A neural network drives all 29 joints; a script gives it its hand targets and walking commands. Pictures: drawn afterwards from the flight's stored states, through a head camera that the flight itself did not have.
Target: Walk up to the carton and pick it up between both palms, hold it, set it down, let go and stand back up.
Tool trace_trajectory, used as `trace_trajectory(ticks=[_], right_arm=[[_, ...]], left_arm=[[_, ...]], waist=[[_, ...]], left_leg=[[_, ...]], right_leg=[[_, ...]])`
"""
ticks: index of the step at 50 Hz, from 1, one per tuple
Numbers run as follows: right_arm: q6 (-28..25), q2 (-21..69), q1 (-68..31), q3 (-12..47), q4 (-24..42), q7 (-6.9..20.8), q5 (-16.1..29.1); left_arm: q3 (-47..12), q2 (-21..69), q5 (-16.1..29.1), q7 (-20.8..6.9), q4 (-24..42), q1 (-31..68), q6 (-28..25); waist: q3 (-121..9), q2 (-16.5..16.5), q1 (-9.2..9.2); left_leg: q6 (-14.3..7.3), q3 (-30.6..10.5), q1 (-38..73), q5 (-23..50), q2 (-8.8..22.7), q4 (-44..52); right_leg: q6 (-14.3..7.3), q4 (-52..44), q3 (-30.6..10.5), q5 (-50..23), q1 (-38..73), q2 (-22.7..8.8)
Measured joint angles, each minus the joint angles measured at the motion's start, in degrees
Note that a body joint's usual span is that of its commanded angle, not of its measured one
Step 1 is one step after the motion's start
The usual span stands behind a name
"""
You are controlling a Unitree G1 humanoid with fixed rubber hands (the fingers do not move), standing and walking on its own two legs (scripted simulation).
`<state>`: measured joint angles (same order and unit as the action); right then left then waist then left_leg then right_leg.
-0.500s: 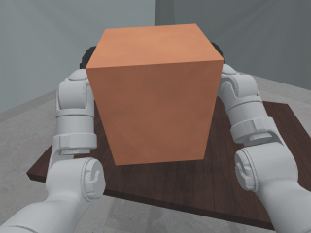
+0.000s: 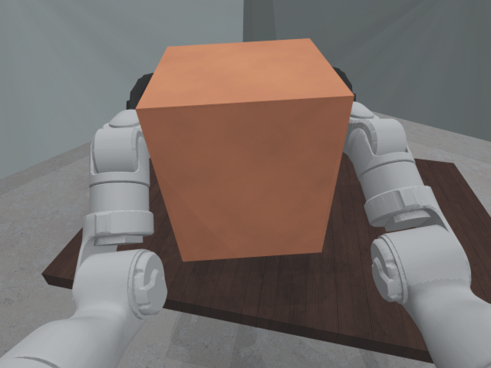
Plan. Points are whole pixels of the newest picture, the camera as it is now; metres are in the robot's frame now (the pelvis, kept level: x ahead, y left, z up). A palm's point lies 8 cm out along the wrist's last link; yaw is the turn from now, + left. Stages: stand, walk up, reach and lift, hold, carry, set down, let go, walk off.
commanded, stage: hold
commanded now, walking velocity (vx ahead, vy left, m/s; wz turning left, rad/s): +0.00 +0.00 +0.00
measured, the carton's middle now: (245, 151) +0.33 -0.01 +0.25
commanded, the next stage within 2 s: none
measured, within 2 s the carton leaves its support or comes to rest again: neither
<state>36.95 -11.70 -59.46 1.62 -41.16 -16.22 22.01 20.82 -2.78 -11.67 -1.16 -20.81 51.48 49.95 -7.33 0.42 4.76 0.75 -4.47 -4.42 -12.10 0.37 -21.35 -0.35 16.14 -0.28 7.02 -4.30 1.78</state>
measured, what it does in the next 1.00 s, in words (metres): stands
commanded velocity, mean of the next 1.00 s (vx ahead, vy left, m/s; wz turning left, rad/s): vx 0.00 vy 0.00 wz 0.00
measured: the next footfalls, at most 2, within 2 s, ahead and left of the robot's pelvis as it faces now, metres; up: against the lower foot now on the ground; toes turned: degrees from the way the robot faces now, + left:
none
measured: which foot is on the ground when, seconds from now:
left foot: down 0.00-1.00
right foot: down 0.00-1.00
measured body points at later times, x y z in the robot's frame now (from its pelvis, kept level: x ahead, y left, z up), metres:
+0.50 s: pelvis +0.00 +0.00 +0.00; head -0.08 +0.01 +0.44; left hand +0.39 +0.14 +0.28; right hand +0.39 -0.16 +0.29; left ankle +0.00 +0.13 -0.75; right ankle +0.03 -0.12 -0.75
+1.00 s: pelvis +0.00 +0.00 +0.00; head -0.08 +0.01 +0.44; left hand +0.39 +0.15 +0.28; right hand +0.39 -0.16 +0.29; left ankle +0.00 +0.13 -0.75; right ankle +0.02 -0.12 -0.75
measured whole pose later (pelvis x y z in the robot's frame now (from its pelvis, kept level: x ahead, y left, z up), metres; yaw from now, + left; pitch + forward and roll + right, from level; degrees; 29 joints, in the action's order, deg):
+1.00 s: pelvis +0.00 +0.00 +0.00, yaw +0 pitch -5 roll -1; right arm 37.2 -11.7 -59.5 1.4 -40.9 -16.2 22.0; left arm 20.6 -3.0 -11.6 -1.1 -20.9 51.8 49.9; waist -7.6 0.3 4.7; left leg 0.7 -4.8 -4.8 -12.0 0.3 -21.4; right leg -0.3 15.9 -0.6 7.0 -4.4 1.9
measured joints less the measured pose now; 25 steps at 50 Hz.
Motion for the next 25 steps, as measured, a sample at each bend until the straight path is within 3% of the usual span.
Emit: trace_trajectory(ticks=[25], right_arm=[[0.06, -0.40, -0.18, 0.36, -0.10, 0.03, 0.51]], left_arm=[[-0.39, -0.04, -0.08, 0.12, -0.07, 0.17, 0.04]], waist=[[-0.19, 0.09, 0.07]], left_leg=[[0.07, -0.39, -0.07, -0.10, 0.03, -0.05]], right_leg=[[-0.06, -0.38, 0.02, 0.04, 0.30, 0.16]])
